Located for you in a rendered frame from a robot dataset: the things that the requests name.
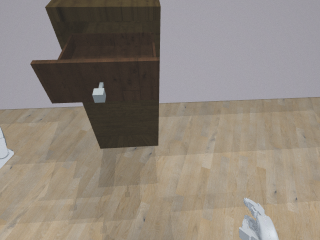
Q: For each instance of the left robot hand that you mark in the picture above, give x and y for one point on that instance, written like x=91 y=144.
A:
x=5 y=153

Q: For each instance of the cabinet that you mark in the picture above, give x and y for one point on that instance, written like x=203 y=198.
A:
x=116 y=124

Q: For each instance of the right robot hand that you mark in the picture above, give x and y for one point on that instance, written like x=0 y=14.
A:
x=260 y=229

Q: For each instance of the handle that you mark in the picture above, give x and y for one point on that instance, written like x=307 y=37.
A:
x=99 y=94

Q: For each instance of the drawer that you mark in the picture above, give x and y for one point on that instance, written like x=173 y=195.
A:
x=125 y=62

